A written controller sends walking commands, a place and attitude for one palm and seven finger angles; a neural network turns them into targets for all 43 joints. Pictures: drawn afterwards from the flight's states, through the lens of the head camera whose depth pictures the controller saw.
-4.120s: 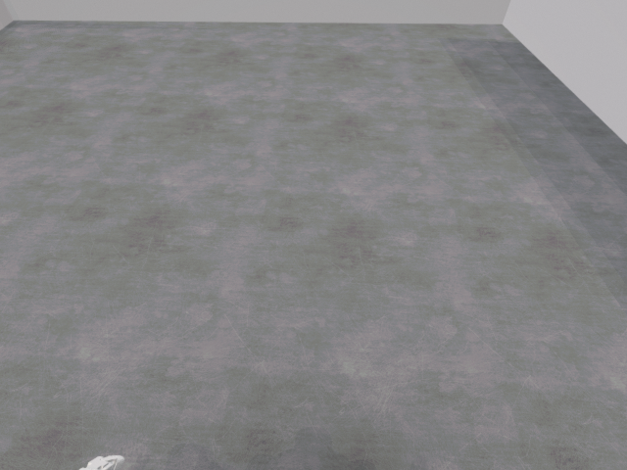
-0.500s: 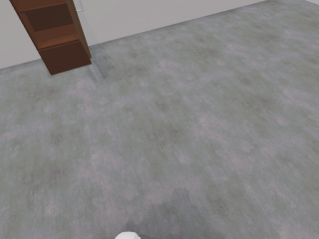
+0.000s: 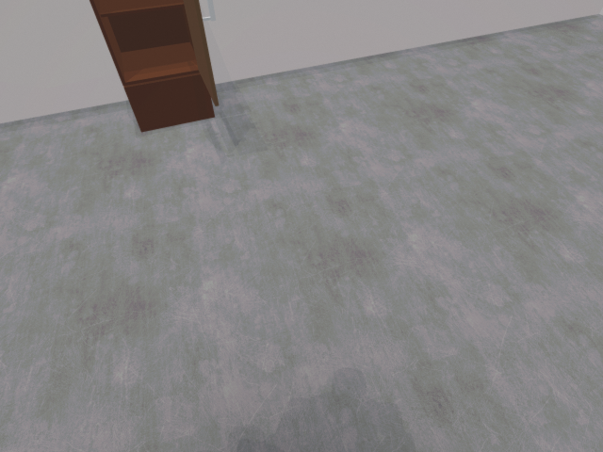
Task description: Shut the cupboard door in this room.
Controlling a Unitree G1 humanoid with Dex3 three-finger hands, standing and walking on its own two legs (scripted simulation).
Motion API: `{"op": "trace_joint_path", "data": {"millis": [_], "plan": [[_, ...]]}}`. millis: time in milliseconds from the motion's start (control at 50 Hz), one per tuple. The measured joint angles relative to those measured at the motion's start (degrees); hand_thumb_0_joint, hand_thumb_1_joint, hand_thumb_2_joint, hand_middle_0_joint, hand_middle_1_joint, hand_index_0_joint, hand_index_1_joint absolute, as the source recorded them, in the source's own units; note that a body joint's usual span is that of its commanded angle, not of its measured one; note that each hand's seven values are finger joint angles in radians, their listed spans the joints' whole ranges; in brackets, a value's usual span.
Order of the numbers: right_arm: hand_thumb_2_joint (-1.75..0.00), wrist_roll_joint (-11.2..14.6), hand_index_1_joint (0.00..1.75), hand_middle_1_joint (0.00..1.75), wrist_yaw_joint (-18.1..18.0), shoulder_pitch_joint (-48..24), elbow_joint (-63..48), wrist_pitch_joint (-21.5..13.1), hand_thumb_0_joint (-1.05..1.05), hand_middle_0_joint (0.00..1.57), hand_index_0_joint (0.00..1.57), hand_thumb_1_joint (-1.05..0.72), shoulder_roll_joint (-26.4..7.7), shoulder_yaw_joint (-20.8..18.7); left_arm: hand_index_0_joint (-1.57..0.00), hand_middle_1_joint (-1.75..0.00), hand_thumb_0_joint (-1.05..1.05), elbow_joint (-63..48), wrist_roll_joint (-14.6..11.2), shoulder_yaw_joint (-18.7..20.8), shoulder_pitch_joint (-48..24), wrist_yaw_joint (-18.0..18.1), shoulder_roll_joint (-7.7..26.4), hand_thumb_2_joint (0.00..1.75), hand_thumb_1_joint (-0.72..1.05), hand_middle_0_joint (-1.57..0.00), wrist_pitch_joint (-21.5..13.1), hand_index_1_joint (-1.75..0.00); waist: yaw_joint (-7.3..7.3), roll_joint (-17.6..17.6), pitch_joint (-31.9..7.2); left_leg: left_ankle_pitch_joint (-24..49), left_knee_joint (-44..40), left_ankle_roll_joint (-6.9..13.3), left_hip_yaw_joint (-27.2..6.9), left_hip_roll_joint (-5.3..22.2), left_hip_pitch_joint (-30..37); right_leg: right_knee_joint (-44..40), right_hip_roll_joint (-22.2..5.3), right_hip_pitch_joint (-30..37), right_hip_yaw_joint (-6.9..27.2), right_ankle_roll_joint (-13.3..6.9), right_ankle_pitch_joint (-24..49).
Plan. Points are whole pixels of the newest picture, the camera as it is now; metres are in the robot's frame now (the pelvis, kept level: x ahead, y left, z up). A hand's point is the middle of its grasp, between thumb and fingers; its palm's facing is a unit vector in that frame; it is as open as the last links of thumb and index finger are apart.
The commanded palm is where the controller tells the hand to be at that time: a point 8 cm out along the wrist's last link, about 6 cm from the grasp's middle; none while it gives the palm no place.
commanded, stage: stand and wait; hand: left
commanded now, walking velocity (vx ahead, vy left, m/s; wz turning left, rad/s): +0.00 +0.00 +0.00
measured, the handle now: (205, 2) +1.66 +0.51 -0.03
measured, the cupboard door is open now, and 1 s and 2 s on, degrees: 91 91 91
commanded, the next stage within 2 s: turn or walk to find it in 0.20 s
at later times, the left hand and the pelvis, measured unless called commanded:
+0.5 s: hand out of the picture -0.02 +0.20 -0.17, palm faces +0.13 -0.97 -0.22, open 7.3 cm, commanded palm none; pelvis -0.03 +0.01 +0.00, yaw +5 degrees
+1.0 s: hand out of the picture -0.04 +0.22 -0.17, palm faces +0.22 -0.95 -0.21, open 7.3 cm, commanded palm none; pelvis -0.04 +0.03 +0.01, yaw +12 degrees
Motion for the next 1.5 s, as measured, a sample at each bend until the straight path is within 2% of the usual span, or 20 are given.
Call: {"op": "trace_joint_path", "data": {"millis": [60, 140, 200, 240, 360, 540, 620, 660, 680, 700, 760, 840, 960, 1020, 1040, 1080, 1160, 1240, 1360, 1500], "plan": [[-0.89, 0.1, 0.3, 0.3, 0.1, 1.4, 0.9, 0.9, 0.0, 0.2, 0.2, -0.91, -1.0, -0.4, -0.2, -0.3, 0.0, 0.3, 0.3, -0.6, 0.1, 0.1, -1.2, 0.9, 0.91, -0.2, -0.7, -0.3, -0.41, 2.1, -0.6, -5.6, 4.2, -1.0, -1.1, 0.9, -1.4, 0.1, 0.9, 0.4, -1.4, -2.5, -0.1], [-0.89, -0.1, 0.3, 0.3, 0.2, 2.9, 2.0, 1.6, 0.0, 0.2, 0.2, -0.91, -1.2, -0.5, -0.2, -0.3, 0.0, 0.7, 0.4, -0.9, 0.6, 0.0, -1.7, 0.9, 0.91, -0.2, -0.9, -0.3, -0.32, 1.6, -1.0, -9.8, 11.6, -1.6, -1.0, 2.2, -2.7, -1.4, 1.0, 1.0, -1.8, -3.2, 0.5], [-0.9, 0.0, 0.3, 0.3, -0.1, 3.8, 2.8, 1.3, 0.0, 0.2, 0.2, -0.91, -1.1, -0.4, -0.21, -0.3, 0.0, 1.6, 0.4, -0.9, 0.6, 0.0, -1.6, 0.9, 0.92, -0.2, -0.7, -0.3, -0.64, 1.4, -0.7, -8.3, 8.7, -2.1, -0.4, 3.8, -0.7, -1.3, 1.4, 0.9, -2.3, -3.0, 0.7], [-0.9, 0.0, 0.3, 0.3, -0.3, 4.5, 3.4, 0.6, 0.0, 0.2, 0.2, -0.91, -1.1, -0.1, -0.21, -0.3, 0.0, 2.2, 0.1, -0.9, 0.5, 0.0, -1.6, 0.9, 0.92, -0.2, -0.6, -0.3, -0.96, 1.6, -0.5, -3.4, 2.8, -2.1, -0.5, 4.7, 1.8, 0.0, 1.7, 0.3, -2.9, -2.5, 0.0], [-0.9, -0.1, 0.3, 0.3, -0.5, 5.7, 4.8, -0.1, 0.0, 0.2, 0.2, -0.91, 1.3, 1.0, -0.2, -0.3, 0.0, 3.1, -0.5, -0.3, -0.4, -0.1, -0.4, 0.9, 0.91, -0.2, 0.7, -0.3, -0.35, -1.4, 0.4, -2.4, 0.7, -1.2, 0.0, 2.6, 2.2, -0.4, -0.5, 0.0, -2.6, -1.3, 0.9], [-0.89, -0.3, 0.3, 0.3, 0.1, 5.7, 1.7, 1.2, 0.01, 0.2, 0.2, -0.92, 0.3, -0.1, -0.2, -0.3, 0.0, 0.8, 0.2, 1.0, 0.2, -0.1, 0.1, 0.9, 0.91, -0.2, 0.6, -0.3, -0.72, 1.0, 0.1, -2.6, 4.2, -1.2, -2.3, 2.2, -2.7, 0.6, -1.2, -2.4, -5.5, -1.7, 1.1], [-0.89, -0.3, 0.3, 0.3, 0.6, 5.0, 0.0, 2.0, 0.01, 0.2, 0.2, -0.92, -0.8, -1.2, -0.2, -0.3, 0.0, -0.7, 0.8, 1.5, -0.2, 0.0, 0.5, 0.9, 0.91, -0.2, 0.7, -0.3, -0.66, 0.6, 0.7, -11.4, 16.4, -1.8, 0.7, 3.2, -6.8, 2.4, -2.7, -2.6, -7.8, -1.4, 0.1], [-0.9, -0.2, 0.3, 0.3, 0.7, 4.5, -0.7, 1.8, 0.01, 0.2, 0.2, -0.91, -1.2, -1.3, -0.2, -0.3, 0.0, -1.1, 1.0, 1.6, -0.7, 0.0, 0.9, 0.9, 0.91, -0.2, 0.6, -0.3, -0.68, -0.3, 1.1, -11.2, 14.6, -2.3, 2.4, 3.7, -5.7, 3.7, -4.0, -2.8, -8.6, -0.7, -0.5], [-0.9, -0.2, 0.3, 0.3, 0.7, 4.4, -1.1, 1.4, 0.01, 0.2, 0.2, -0.91, -1.5, -1.3, -0.2, -0.3, 0.0, -1.3, 0.9, 1.5, -0.7, 0.0, 1.1, 0.9, 0.91, -0.2, 0.6, -0.3, -0.7, -0.6, 1.1, -8.2, 10.9, -2.4, 2.9, 3.8, -4.3, 5.0, -4.7, -3.1, -8.9, -0.3, -1.1], [-0.9, -0.3, 0.3, 0.3, 0.7, 4.2, -1.5, 0.9, 0.01, 0.2, 0.2, -0.91, -1.7, -1.2, -0.2, -0.3, 0.0, -1.4, 0.6, 1.5, -0.8, -0.1, 1.3, 0.9, 0.91, -0.2, 0.8, -0.3, -0.7, -1.0, 1.0, -5.2, 8.6, -1.2, 3.0, 3.6, -3.6, 6.7, -5.4, -3.9, -9.0, 0.2, -1.9], [-0.9, -0.7, 0.3, 0.3, 0.2, 2.7, -1.8, -0.3, 0.01, 0.2, 0.2, -0.91, -1.3, -0.8, -0.2, -0.3, 0.0, -0.9, 0.3, 1.4, -1.4, 0.0, 1.9, 0.9, 0.91, -0.2, 2.1, -0.3, -0.37, -2.3, 1.3, -4.8, 8.2, 1.5, 4.0, 2.3, -3.2, 16.9, -4.1, -7.9, -3.4, 0.4, -9.9], [-0.9, -0.7, 0.3, 0.3, -0.5, 1.8, -1.6, -1.0, 0.0, 0.2, 0.2, -0.91, -0.4, 0.3, -0.2, -0.3, 0.0, 0.3, 0.4, 1.0, -1.9, -0.3, 1.8, 0.9, 0.91, -0.2, 2.2, -0.3, -0.61, -1.9, 0.4, -1.7, 1.7, 1.9, 3.8, 1.7, -0.7, 24.4, -1.5, -10.4, 0.2, 0.1, -8.9], [-0.89, -0.4, 0.3, 0.3, -1.0, 1.4, -0.3, -1.6, 0.0, 0.2, 0.2, -0.92, 0.6, 0.6, -0.2, -0.3, 0.0, 1.0, 0.1, -0.2, -1.4, -0.3, 0.4, 0.9, 0.91, -0.2, 1.3, -0.3, -0.84, -0.7, -0.6, 1.4, -4.0, 1.9, 3.4, 0.8, 1.7, 12.7, -0.5, -5.2, 0.9, 0.3, -7.7], [-0.89, -0.2, 0.3, 0.3, -0.6, 1.7, 0.3, -1.3, 0.0, 0.2, 0.2, -0.92, 0.5, 0.4, -0.2, -0.3, 0.0, 1.1, -0.1, -0.5, -1.2, -0.1, -0.3, 0.9, 0.91, -0.2, 0.8, -0.3, -1.01, -0.4, -0.9, 1.2, -2.9, 1.4, 3.0, 0.1, 1.1, 3.2, -0.4, -1.2, 0.5, 0.3, -2.6], [-0.89, 0.0, 0.3, 0.3, -0.4, 1.9, 0.5, -1.1, 0.0, 0.2, 0.2, -0.92, 0.4, 0.4, -0.2, -0.3, 0.0, 1.1, 0.0, -0.6, -1.0, 0.0, -0.4, 0.9, 0.91, -0.2, 0.4, -0.3, -0.88, -0.5, -1.0, 0.7, -1.9, 1.1, 3.0, -0.2, 0.5, -0.1, -0.5, 0.1, 0.5, -0.4, -0.6], [-0.89, 0.3, 0.3, 0.3, -0.4, 2.1, 1.2, -0.6, 0.0, 0.2, 0.2, -0.92, -0.3, 0.0, -0.2, -0.3, 0.0, 1.6, 0.1, -0.9, -0.8, 0.3, -1.5, 0.9, 0.91, -0.2, -0.2, -0.3, -0.96, 1.4, -0.8, 0.0, -0.4, 0.4, 2.1, 0.7, 0.1, -0.6, 0.4, 0.8, -0.4, -1.9, -0.5], [-0.89, -0.1, 0.3, 0.3, -0.2, 3.3, 2.2, 0.3, 0.0, 0.2, 0.2, -0.93, -0.9, 0.2, -0.2, -0.3, 0.0, 2.1, 0.0, -1.2, 0.8, 0.2, -1.8, 0.9, 0.92, -0.2, -0.9, -0.3, -1.05, 2.0, -1.2, -0.9, -0.1, -1.3, 1.6, 1.7, 0.2, -0.9, 0.9, 1.4, -1.5, -2.8, -1.0], [-0.9, 0.0, 0.3, 0.3, -0.3, 4.2, 4.1, -0.2, 0.0, 0.2, 0.2, -0.92, -0.4, 0.8, -0.2, -0.3, 0.0, 3.7, -0.3, -1.5, 1.3, 0.2, -1.6, 0.9, 0.91, -0.2, -0.5, -0.3, -0.79, 0.8, -0.7, 0.5, -1.3, -0.4, 1.8, 1.8, 1.6, -1.2, 1.1, 2.5, -1.6, -2.7, -1.1], [-0.9, 0.2, 0.3, 0.3, -0.6, 5.5, 6.1, -0.9, 0.0, 0.2, 0.2, -0.91, 0.9, 1.7, -0.2, -0.3, 0.0, 5.2, -0.6, -1.9, 1.6, 0.2, -2.0, 0.9, 0.91, -0.2, -0.4, -0.3, -0.73, 0.1, -0.4, 1.5, -3.6, -0.8, 1.5, 2.3, 2.8, -4.3, 1.7, 4.1, -1.9, -2.9, 0.6], [-0.9, 0.0, 0.3, 0.3, -0.2, 6.5, 5.4, 0.1, 0.0, 0.2, 0.2, -0.91, 1.6, 1.3, -0.2, -0.3, 0.0, 4.0, -0.5, -0.8, 1.1, 0.2, -2.3, 0.9, 0.91, -0.2, 0.0, -0.3, -1.1, 0.5, 0.4, 0.9, -0.3, -0.8, -0.6, 2.0, -0.3, -2.3, 1.4, 2.4, -4.0, -3.1, -0.3]]}}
